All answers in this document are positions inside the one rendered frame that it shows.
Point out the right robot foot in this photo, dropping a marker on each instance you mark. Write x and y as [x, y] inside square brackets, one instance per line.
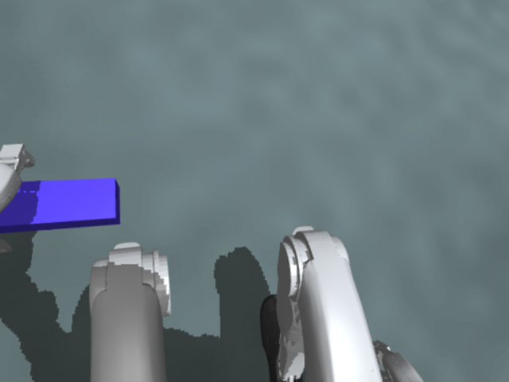
[270, 336]

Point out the carton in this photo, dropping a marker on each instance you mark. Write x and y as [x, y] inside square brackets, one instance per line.
[46, 205]

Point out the right robot hand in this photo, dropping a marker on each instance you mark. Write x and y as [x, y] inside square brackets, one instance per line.
[397, 368]

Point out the left robot hand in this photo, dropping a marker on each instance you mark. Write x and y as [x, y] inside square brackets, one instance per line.
[13, 159]

